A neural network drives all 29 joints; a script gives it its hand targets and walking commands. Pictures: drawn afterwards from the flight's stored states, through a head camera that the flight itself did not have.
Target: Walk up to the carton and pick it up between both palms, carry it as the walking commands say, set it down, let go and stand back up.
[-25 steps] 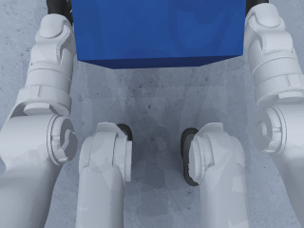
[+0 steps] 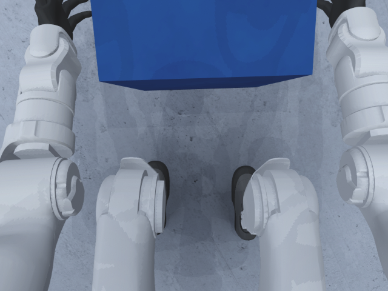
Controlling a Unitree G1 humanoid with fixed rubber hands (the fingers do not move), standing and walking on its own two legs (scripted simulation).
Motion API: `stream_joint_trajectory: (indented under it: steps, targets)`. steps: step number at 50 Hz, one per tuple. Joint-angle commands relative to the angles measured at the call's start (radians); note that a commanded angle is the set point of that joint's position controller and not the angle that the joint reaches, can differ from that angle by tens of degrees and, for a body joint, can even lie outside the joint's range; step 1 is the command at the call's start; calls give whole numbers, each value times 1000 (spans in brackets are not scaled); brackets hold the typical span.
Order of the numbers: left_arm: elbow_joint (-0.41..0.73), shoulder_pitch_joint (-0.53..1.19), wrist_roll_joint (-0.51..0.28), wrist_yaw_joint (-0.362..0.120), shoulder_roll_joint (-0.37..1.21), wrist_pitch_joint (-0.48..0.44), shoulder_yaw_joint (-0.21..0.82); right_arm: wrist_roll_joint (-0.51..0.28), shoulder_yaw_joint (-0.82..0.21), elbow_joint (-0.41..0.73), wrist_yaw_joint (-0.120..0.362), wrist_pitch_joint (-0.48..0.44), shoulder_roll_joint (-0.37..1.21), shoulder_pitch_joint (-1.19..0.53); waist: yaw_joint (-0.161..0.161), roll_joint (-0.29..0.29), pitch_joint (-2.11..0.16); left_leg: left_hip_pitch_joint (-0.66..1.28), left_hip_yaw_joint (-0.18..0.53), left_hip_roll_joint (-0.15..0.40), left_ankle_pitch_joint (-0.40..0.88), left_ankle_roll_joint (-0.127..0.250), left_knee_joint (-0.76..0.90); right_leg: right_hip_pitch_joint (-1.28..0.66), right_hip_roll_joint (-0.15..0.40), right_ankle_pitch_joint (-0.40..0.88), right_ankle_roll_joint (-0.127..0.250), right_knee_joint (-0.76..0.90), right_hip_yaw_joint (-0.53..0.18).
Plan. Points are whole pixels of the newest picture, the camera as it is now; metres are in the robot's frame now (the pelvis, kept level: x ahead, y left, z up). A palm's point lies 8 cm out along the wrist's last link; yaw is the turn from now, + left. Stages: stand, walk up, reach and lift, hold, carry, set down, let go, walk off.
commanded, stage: set down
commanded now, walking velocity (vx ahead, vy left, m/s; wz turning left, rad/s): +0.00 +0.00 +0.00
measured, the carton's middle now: (200, 39) +0.52 +0.01 -0.23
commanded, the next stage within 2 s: let go in 1.14 s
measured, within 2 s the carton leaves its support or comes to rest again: neither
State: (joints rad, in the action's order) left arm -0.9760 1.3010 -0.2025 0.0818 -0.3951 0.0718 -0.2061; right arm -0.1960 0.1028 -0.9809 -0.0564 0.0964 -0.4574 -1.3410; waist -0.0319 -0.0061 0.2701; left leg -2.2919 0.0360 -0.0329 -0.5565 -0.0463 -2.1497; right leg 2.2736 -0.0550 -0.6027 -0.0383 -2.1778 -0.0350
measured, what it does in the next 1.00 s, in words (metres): rises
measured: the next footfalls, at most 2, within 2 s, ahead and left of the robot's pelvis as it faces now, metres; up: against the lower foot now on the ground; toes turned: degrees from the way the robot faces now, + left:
none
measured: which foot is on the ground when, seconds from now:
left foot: down 0.00-1.00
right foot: down 0.00-1.00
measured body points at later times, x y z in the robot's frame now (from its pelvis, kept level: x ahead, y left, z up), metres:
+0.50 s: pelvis +0.01 +0.00 +0.11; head +0.35 +0.00 +0.41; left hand +0.54 +0.24 +0.00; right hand +0.57 -0.21 +0.00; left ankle +0.11 +0.13 -0.34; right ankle +0.10 -0.12 -0.34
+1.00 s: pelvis +0.03 +0.01 +0.25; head +0.34 +0.01 +0.57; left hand +0.54 +0.25 +0.15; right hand +0.57 -0.21 +0.15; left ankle +0.11 +0.13 -0.34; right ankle +0.10 -0.12 -0.34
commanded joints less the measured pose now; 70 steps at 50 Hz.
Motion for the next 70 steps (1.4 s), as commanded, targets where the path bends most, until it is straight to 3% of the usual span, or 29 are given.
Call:
stream_joint_trajectory:
  steps: [1,9,19,36,52,62,66,70]
  targets:
    - [186,223,7,2,-158,4,-25,12,39,176,3,2,-158,-250,-14,-27,-1405,782,-112,9,402,7,158,-653,20,348,-4,207,109]
    - [226,143,65,-16,-117,61,-72,69,105,190,32,50,-130,-164,-3,-5,-1303,765,-113,-7,340,4,285,-620,0,293,10,330,119]
    - [237,104,107,-52,-97,87,-116,100,134,199,59,72,-98,-138,-11,-21,-1317,785,-118,-22,361,4,456,-710,-10,331,5,502,109]
    - [327,30,130,-101,-105,134,-134,129,172,270,95,112,-98,-76,-9,-25,-1414,1041,-118,-32,451,2,763,-942,-18,422,-5,811,114]
    - [327,-84,174,-127,-39,111,-145,158,208,228,151,72,-79,37,-9,-4,-1323,1335,-83,-17,608,9,1090,-1145,-13,567,-9,1140,85]
    - [272,-174,257,-123,30,76,-171,237,240,163,165,35,-37,109,-5,-14,-1226,1404,-58,-10,638,-2,1191,-1168,-5,577,2,1242,88]
    - [328,-292,285,-136,11,63,-157,277,244,235,136,35,7,237,-9,-24,-1346,1474,-64,-19,730,3,1179,-1277,-7,675,-1,1238,76]
    - [494,-503,279,-150,-3,63,-99,299,214,417,108,39,31,460,3,-4,-1481,1678,-44,-21,866,6,1187,-1375,-16,771,-5,1256,72]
